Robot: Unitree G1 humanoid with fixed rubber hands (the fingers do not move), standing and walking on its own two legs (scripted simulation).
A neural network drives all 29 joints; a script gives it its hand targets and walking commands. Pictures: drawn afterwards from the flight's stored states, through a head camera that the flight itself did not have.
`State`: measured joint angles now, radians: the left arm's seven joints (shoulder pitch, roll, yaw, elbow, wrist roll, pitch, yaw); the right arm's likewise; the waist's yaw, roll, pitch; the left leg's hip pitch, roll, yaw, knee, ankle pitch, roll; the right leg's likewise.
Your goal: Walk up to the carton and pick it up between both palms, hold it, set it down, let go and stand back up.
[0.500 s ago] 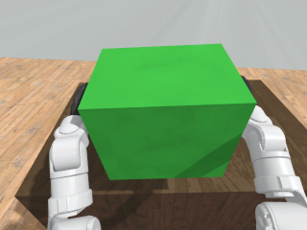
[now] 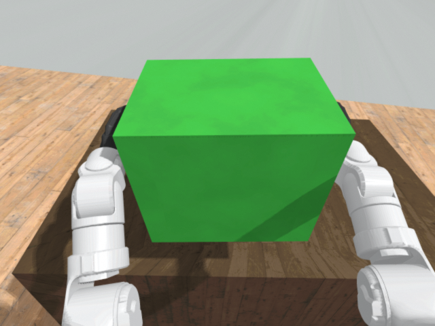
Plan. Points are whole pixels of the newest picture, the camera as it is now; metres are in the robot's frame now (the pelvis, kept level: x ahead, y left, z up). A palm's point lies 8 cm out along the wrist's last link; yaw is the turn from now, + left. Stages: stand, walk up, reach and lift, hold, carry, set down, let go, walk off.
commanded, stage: hold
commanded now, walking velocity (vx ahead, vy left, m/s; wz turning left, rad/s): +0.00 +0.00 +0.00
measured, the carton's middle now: (229, 152) +0.39 +0.00 +0.17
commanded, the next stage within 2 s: none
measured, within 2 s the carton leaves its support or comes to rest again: neither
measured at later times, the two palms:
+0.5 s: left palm (121, 157) +0.32 +0.18 +0.21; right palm (359, 158) +0.34 -0.21 +0.21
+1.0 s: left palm (116, 151) +0.36 +0.20 +0.19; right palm (339, 143) +0.37 -0.19 +0.21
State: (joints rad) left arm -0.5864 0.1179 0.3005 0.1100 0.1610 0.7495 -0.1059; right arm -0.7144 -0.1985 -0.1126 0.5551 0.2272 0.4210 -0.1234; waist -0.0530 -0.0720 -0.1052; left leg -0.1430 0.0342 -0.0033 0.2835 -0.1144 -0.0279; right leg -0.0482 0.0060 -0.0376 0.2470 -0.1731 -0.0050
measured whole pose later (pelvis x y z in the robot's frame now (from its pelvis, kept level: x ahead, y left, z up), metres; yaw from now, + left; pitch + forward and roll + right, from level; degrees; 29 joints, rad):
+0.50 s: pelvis -0.01 -0.01 +0.00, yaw -1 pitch -3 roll +0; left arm -0.50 0.07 0.30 -0.04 0.14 0.81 -0.10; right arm -0.63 -0.20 -0.12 0.34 0.24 0.54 -0.14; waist -0.04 0.00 -0.08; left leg -0.12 0.05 0.01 0.28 -0.10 -0.03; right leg -0.05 0.02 -0.02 0.27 -0.17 -0.01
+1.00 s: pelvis +0.00 +0.00 +0.00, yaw +0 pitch -1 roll +0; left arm -0.59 0.12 0.29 0.12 0.16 0.74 -0.10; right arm -0.73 -0.20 -0.12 0.58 0.23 0.41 -0.12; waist -0.06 -0.09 -0.10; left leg -0.15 0.03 0.00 0.29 -0.11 -0.03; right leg -0.05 0.01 -0.04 0.25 -0.17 0.00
